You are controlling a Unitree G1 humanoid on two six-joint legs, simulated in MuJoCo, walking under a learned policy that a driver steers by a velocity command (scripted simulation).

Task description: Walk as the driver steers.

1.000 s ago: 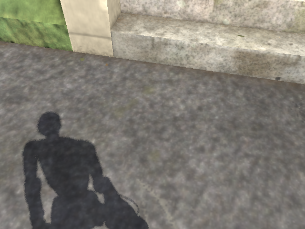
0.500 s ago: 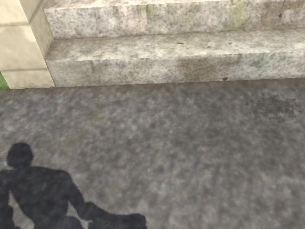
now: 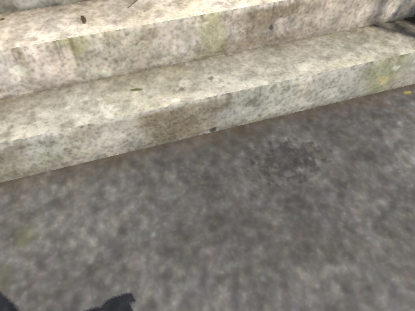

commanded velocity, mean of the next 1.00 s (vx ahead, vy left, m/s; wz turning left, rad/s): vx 0.50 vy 0.00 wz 0.11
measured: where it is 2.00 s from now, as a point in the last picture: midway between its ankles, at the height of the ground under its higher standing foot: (207, 192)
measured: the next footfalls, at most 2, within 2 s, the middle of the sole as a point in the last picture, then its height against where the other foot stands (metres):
right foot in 0.36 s outside the picture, level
left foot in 0.92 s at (204, 256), level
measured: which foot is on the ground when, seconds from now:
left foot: down 0.00-0.38, up 0.40-0.90, down 0.92-1.00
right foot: up 0.00-0.34, down 0.36-0.94, up 0.96-1.00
